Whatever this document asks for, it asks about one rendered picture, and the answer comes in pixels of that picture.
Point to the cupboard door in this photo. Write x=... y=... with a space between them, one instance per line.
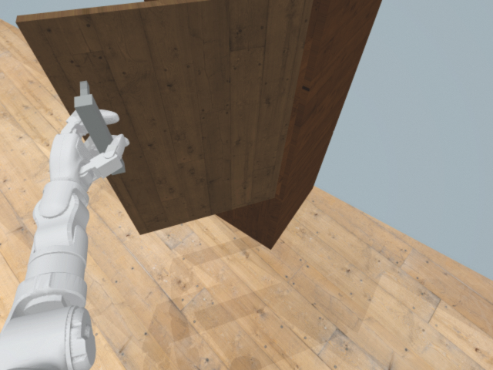
x=203 y=89

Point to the left robot upper arm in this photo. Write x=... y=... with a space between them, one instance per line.
x=58 y=339

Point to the handle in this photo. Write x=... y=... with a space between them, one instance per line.
x=89 y=113

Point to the robot left hand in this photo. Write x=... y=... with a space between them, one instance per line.
x=69 y=154

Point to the left robot forearm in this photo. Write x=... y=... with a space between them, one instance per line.
x=57 y=263

